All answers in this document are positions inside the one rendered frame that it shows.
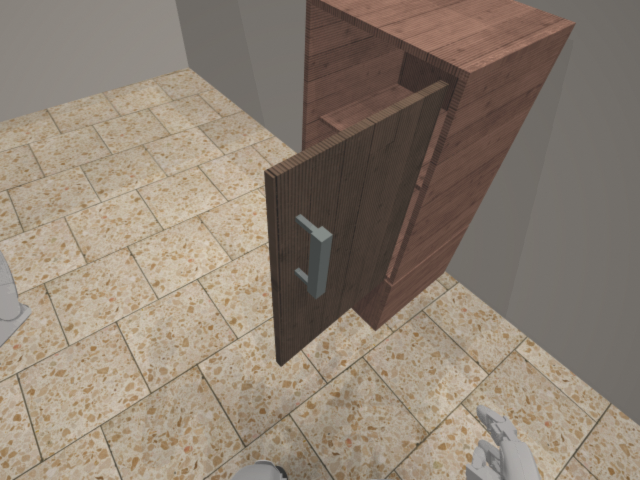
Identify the robot left shin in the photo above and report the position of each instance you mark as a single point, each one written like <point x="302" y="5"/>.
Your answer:
<point x="266" y="462"/>

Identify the handle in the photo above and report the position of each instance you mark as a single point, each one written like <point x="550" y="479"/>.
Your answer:
<point x="320" y="248"/>

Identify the cupboard door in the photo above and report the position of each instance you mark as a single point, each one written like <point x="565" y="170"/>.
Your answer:
<point x="357" y="184"/>

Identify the right robot hand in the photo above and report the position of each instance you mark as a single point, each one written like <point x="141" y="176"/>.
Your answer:
<point x="514" y="460"/>

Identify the left robot hand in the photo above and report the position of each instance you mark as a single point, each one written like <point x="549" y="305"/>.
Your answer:
<point x="12" y="313"/>

